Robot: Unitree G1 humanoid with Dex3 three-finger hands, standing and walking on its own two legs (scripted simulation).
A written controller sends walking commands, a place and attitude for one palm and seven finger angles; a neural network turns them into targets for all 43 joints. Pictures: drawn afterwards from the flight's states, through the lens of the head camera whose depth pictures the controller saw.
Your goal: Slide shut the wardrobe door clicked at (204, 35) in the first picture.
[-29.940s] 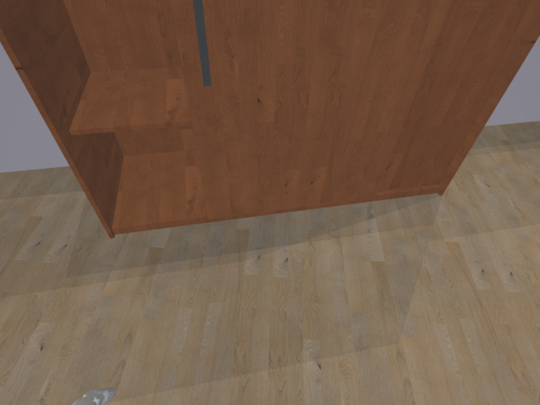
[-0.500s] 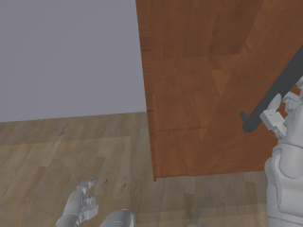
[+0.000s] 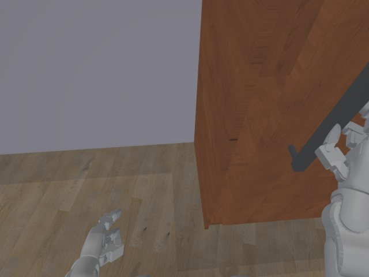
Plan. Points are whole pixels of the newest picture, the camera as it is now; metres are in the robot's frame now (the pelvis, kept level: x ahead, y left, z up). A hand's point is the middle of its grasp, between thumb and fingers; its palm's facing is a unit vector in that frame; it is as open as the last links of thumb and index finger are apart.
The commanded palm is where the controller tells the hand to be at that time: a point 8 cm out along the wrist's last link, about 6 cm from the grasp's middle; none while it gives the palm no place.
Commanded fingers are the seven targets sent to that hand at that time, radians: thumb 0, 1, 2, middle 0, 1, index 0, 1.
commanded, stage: step sideways, sliding the door along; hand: right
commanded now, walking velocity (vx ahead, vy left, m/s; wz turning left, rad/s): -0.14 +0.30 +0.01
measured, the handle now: (328, 114) +0.36 -0.28 +0.16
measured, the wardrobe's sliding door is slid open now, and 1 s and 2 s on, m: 0.07 0.00 0.00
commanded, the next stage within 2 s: stop walking and hold the door there in 0.50 s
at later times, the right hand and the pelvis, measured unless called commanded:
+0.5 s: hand (283, 150) +0.29 -0.17 +0.16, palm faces +0.51 +0.86 -0.04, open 7.1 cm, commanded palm +0.25 -0.14 +0.16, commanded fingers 0.00 -0.90 -0.90 0.45 1.40 0.45 1.40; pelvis +0.01 +0.06 +0.02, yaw -2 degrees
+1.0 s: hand (301, 153) +0.29 -0.21 +0.15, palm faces +0.56 +0.73 -0.39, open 5.6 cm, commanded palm +0.24 -0.22 +0.14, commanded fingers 0.00 -0.90 -0.90 0.45 1.40 0.45 1.40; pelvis +0.01 +0.12 +0.01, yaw +5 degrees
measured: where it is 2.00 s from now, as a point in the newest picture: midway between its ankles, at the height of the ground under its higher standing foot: outside the picture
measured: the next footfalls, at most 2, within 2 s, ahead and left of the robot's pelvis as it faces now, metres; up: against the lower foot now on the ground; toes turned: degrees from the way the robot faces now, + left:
right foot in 0.38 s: +0.02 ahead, -0.11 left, +0.00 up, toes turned -7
left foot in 0.72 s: +0.11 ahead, +0.28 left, +0.00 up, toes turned +7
